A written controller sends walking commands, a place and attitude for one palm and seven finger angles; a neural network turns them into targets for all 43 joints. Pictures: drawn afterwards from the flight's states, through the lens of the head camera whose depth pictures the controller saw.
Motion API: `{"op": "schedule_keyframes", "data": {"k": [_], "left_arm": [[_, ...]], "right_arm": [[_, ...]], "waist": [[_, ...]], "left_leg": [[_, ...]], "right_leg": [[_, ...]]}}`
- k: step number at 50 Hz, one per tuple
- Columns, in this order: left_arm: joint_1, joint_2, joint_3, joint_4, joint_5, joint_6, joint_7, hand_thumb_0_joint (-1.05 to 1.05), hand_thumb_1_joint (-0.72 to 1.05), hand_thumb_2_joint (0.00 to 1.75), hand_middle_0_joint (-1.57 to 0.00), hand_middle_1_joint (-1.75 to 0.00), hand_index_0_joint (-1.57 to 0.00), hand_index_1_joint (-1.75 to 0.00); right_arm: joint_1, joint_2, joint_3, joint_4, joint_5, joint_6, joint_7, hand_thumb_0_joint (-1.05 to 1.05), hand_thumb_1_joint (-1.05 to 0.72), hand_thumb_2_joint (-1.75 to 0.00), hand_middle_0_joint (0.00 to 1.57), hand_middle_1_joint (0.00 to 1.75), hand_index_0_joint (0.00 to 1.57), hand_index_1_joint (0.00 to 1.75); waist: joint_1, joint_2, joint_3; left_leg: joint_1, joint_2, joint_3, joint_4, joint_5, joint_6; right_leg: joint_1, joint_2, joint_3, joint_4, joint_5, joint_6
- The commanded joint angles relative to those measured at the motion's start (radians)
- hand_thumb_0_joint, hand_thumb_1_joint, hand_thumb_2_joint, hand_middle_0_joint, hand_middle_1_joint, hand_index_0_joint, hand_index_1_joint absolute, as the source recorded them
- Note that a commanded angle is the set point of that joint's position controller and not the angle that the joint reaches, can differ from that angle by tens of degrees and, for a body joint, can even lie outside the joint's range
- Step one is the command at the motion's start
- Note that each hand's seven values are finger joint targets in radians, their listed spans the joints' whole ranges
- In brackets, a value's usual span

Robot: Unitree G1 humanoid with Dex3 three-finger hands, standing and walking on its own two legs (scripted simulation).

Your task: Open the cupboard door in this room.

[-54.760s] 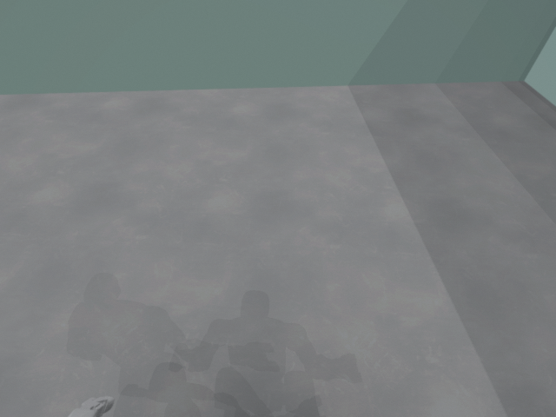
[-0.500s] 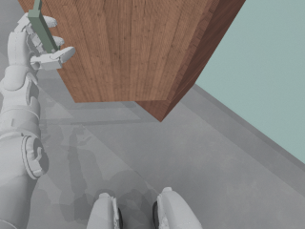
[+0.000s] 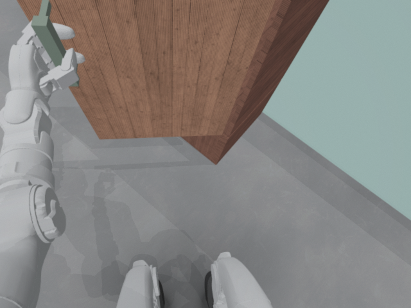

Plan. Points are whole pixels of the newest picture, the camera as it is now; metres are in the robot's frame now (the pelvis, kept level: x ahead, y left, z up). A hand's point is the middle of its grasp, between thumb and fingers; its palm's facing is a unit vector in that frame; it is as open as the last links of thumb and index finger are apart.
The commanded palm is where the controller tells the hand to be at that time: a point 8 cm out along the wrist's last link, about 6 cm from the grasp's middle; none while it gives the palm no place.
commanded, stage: pull the door open along its arc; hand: left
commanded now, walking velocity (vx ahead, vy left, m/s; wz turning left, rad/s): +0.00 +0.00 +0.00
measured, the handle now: (60, 47) +0.59 +0.21 +0.07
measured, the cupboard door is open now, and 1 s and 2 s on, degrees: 45 85 84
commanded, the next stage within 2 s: open thumb and fingers to let go in 0.86 s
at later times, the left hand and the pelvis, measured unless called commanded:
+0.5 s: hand (98, 148) +0.38 +0.13 +0.07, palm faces +0.13 -0.99 +0.09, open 6.1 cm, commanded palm +0.32 +0.21 +0.07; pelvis +0.02 -0.01 +0.03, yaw +0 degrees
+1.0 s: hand (151, 190) +0.31 +0.06 +0.07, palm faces +0.41 -0.91 +0.01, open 6.1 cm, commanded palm +0.27 +0.11 +0.07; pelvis +0.01 -0.06 +0.03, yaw +5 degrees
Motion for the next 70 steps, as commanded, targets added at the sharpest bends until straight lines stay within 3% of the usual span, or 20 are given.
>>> {"op": "schedule_keyframes", "data": {"k": [1,8,16,17,18,19,22,25,27,29,34,36,37,47,48,49,52,60,68,70], "left_arm": [[-0.285,0.208,0.011,-0.246,-0.030,-0.071,-0.030,0.00,0.90,0.90,-0.40,-1.35,-0.40,-1.35],[-0.007,0.150,0.011,-0.400,-0.079,-0.068,-0.038,0.00,0.90,0.90,-0.40,-1.35,-0.40,-1.35],[0.497,-0.022,-0.057,-0.698,-0.158,-0.073,-0.027,0.00,0.90,0.90,-0.40,-1.35,-0.40,-1.35],[0.544,-0.042,0.067,-0.767,-0.220,-0.074,0.095,0.00,0.90,0.90,-0.40,-1.35,-0.40,-1.35],[0.623,-0.154,-0.035,-0.784,-0.203,-0.068,0.152,0.00,0.90,0.90,-0.40,-1.35,-0.40,-1.35],[0.662,-0.180,-0.020,-0.821,-0.208,-0.068,0.211,0.00,0.90,0.90,-0.40,-1.35,-0.40,-1.35],[0.782,-0.194,-0.038,-0.955,-0.147,-0.082,0.342,0.00,0.90,0.90,-0.40,-1.35,-0.40,-1.35],[0.868,-0.283,-0.121,-1.028,-0.060,-0.096,0.462,0.00,0.90,0.90,-0.40,-1.35,-0.40,-1.35],[0.869,-0.303,-0.143,-1.045,-0.018,-0.101,0.536,0.00,0.90,0.90,-0.40,-1.35,-0.40,-1.35],[0.873,-0.362,-0.200,-1.067,0.024,-0.102,0.598,0.00,0.90,0.90,-0.40,-1.35,-0.40,-1.35],[0.870,-0.444,-0.284,-1.077,0.069,-0.084,0.705,0.00,0.90,0.90,-0.40,-1.35,-0.40,-1.35],[0.897,-0.477,-0.333,-1.097,0.089,-0.081,0.715,0.00,0.90,0.90,-0.40,-1.35,-0.40,-1.35],[0.917,-0.488,-0.351,-1.090,0.095,-0.076,0.716,0.00,0.90,0.90,-0.40,-1.35,-0.40,-1.35],[0.895,-0.656,-0.587,-1.135,0.125,-0.084,0.706,0.00,0.90,0.90,-0.40,-1.35,-0.40,-1.35],[0.785,-0.606,-0.553,-1.122,0.129,-0.092,0.713,0.00,0.90,0.90,-0.40,-1.35,-0.40,-1.35],[0.768,-0.562,-0.511,-1.102,0.137,-0.100,0.718,0.00,0.83,0.87,-0.40,-1.34,-0.40,-1.34],[0.752,-0.534,-0.488,-1.087,0.151,-0.118,0.720,0.00,0.62,0.78,-0.38,-1.32,-0.38,-1.32],[0.752,-0.562,-0.475,-1.064,0.071,-0.119,0.674,0.00,0.06,0.54,-0.34,-1.26,-0.34,-1.26],[0.787,-0.588,-0.504,-1.048,0.110,-0.125,0.692,0.00,-0.50,0.30,-0.30,-1.20,-0.30,-1.20],[0.761,-0.609,-0.526,-1.054,0.120,-0.127,0.700,0.00,-0.50,0.30,-0.30,-1.20,-0.30,-1.20]], "right_arm": [[0.185,-0.189,-0.073,-0.048,0.003,-0.009,-0.011,0.00,-0.90,-0.90,0.20,0.30,0.20,0.30],[0.140,-0.178,-0.086,-0.105,0.023,-0.002,-0.002,0.00,-0.90,-0.90,0.20,0.30,0.20,0.30],[0.044,-0.154,-0.103,-0.186,0.044,-0.016,0.018,0.00,-0.90,-0.90,0.20,0.30,0.20,0.30],[0.020,-0.124,-0.104,-0.197,0.041,-0.030,0.017,0.00,-0.90,-0.90,0.20,0.30,0.20,0.30],[0.003,-0.114,-0.099,-0.198,0.038,-0.043,0.027,0.00,-0.90,-0.90,0.20,0.30,0.20,0.30],[-0.008,-0.110,-0.101,-0.197,0.036,-0.049,0.032,0.00,-0.90,-0.90,0.20,0.30,0.20,0.30],[-0.031,-0.100,-0.104,-0.208,0.019,-0.056,0.043,0.00,-0.90,-0.90,0.20,0.30,0.20,0.30],[-0.074,-0.075,-0.102,-0.218,-0.001,-0.056,0.052,0.00,-0.90,-0.90,0.20,0.30,0.20,0.30],[-0.102,-0.070,-0.099,-0.220,-0.012,-0.052,0.047,0.00,-0.90,-0.90,0.20,0.30,0.20,0.30],[-0.140,-0.058,-0.095,-0.224,-0.020,-0.049,0.042,0.00,-0.90,-0.90,0.20,0.30,0.20,0.30],[-0.193,-0.038,-0.085,-0.214,-0.032,-0.049,0.021,0.00,-0.90,-0.90,0.20,0.30,0.20,0.30],[-0.199,-0.030,-0.085,-0.211,-0.036,-0.055,0.017,0.00,-0.90,-0.90,0.20,0.30,0.20,0.30],[-0.194,-0.029,-0.085,-0.207,-0.039,-0.058,0.015,0.00,-0.90,-0.90,0.20,0.30,0.20,0.30],[-0.215,-0.021,-0.087,-0.194,-0.044,-0.114,0.012,0.00,-0.90,-0.90,0.20,0.30,0.20,0.30],[-0.217,-0.028,-0.087,-0.173,-0.045,-0.114,0.006,0.00,-0.90,-0.90,0.20,0.30,0.20,0.30],[-0.218,-0.029,-0.091,-0.164,-0.047,-0.114,0.000,0.00,-0.90,-0.90,0.20,0.30,0.20,0.30],[-0.224,-0.023,-0.091,-0.156,-0.047,-0.118,-0.010,0.00,-0.90,-0.90,0.20,0.30,0.20,0.30],[-0.225,-0.031,-0.095,-0.141,-0.035,-0.127,-0.019,0.00,-0.90,-0.90,0.20,0.30,0.20,0.30],[-0.214,-0.032,-0.099,-0.150,-0.041,-0.126,-0.005,0.00,-0.90,-0.90,0.20,0.30,0.20,0.30],[-0.215,-0.032,-0.099,-0.156,-0.044,-0.128,-0.001,0.00,-0.90,-0.90,0.20,0.30,0.20,0.30]], "waist": [[0.037,0.141,-0.570],[0.098,0.085,-0.563],[0.173,0.012,-0.472],[0.248,0.029,-0.455],[0.222,0.031,-0.423],[0.233,0.011,-0.391],[0.250,-0.018,-0.400],[0.256,-0.027,-0.362],[0.248,-0.090,-0.320],[0.251,-0.059,-0.303],[0.243,-0.099,-0.293],[0.239,-0.070,-0.302],[0.229,-0.108,-0.307],[0.172,-0.140,-0.263],[0.155,-0.148,-0.251],[0.164,-0.150,-0.250],[0.179,-0.152,-0.272],[0.187,-0.151,-0.312],[0.192,-0.134,-0.296],[0.187,-0.123,-0.295]], "left_leg": [[0.489,-0.049,-0.060,-0.118,0.470,0.009],[0.480,-0.062,-0.029,-0.166,0.488,0.012],[0.478,-0.073,0.011,-0.234,0.515,0.011],[0.467,-0.071,0.019,-0.246,0.541,0.000],[0.482,-0.070,0.019,-0.254,0.542,-0.006],[0.479,-0.064,0.016,-0.258,0.544,-0.015],[0.471,-0.071,0.018,-0.254,0.543,-0.018],[0.464,-0.073,0.021,-0.253,0.505,-0.022],[0.441,-0.075,0.009,-0.252,0.431,-0.020],[0.440,-0.081,0.013,-0.252,0.375,-0.022],[0.428,-0.094,0.010,-0.252,0.266,-0.018],[0.441,-0.096,0.014,-0.248,0.266,-0.017],[0.434,-0.095,0.012,-0.242,0.271,-0.013],[0.420,-0.097,-0.009,-0.222,0.211,-0.012],[0.399,-0.095,-0.014,-0.206,0.195,-0.013],[0.375,-0.097,-0.014,-0.199,0.174,-0.014],[0.347,-0.103,-0.016,-0.192,0.162,-0.012],[0.370,-0.105,-0.010,-0.204,0.187,-0.013],[0.416,-0.101,-0.006,-0.220,0.232,-0.009],[0.432,-0.100,-0.005,-0.219,0.229,-0.006]], "right_leg": [[0.240,0.041,0.037,-0.125,0.396,-0.011],[0.369,0.041,0.040,-0.150,0.479,-0.009],[0.504,0.030,0.038,-0.182,0.566,-0.009],[0.516,0.031,0.028,-0.185,0.564,-0.011],[0.489,0.029,0.019,-0.182,0.549,-0.005],[0.473,0.026,0.012,-0.181,0.532,-0.005],[0.527,0.022,0.021,-0.162,0.564,-0.011],[0.516,0.010,0.026,-0.150,0.547,-0.011],[0.506,0.008,0.029,-0.157,0.488,-0.013],[0.487,-0.002,0.037,-0.162,0.438,-0.014],[0.503,-0.013,0.063,-0.211,0.335,-0.010],[0.510,-0.017,0.070,-0.220,0.350,-0.011],[0.523,-0.019,0.081,-0.230,0.373,-0.007],[0.507,-0.062,0.136,-0.282,0.369,0.017],[0.486,-0.073,0.154,-0.286,0.350,0.022],[0.491,-0.082,0.178,-0.295,0.310,0.026],[0.517,-0.095,0.216,-0.307,0.276,0.025],[0.558,-0.094,0.204,-0.308,0.336,0.030],[0.498,-0.063,0.122,-0.257,0.366,0.011],[0.471,-0.055,0.105,-0.249,0.339,0.005]]}}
